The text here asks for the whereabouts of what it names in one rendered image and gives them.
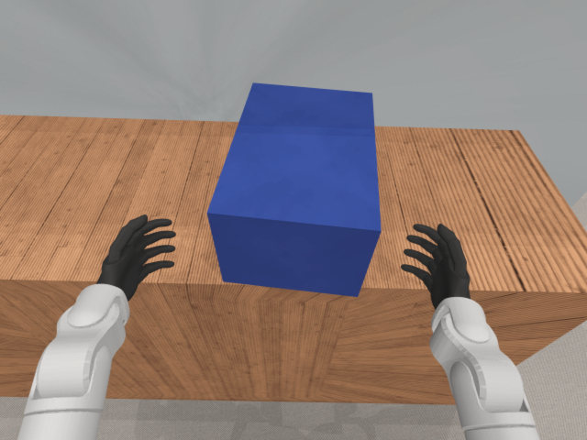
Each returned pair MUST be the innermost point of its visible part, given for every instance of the carton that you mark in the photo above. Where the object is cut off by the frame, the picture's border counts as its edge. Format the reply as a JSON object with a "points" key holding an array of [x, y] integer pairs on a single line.
{"points": [[297, 202]]}

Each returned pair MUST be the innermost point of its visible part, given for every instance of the left robot hand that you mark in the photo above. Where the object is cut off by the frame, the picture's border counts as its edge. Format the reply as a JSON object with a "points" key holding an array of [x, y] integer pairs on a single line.
{"points": [[124, 266]]}

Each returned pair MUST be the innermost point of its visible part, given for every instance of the pedestal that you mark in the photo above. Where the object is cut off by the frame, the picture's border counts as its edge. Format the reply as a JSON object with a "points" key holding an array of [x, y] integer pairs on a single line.
{"points": [[69, 184]]}

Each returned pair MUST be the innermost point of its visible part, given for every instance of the robot left forearm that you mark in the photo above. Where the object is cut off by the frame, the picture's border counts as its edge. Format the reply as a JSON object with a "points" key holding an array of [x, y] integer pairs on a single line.
{"points": [[69, 387]]}

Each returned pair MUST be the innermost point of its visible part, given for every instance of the robot right forearm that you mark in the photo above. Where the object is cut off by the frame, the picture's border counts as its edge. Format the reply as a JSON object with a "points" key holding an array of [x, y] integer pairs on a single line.
{"points": [[485, 383]]}

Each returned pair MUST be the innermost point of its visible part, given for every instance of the right robot hand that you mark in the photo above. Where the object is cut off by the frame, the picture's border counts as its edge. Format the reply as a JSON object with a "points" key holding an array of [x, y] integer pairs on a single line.
{"points": [[448, 266]]}

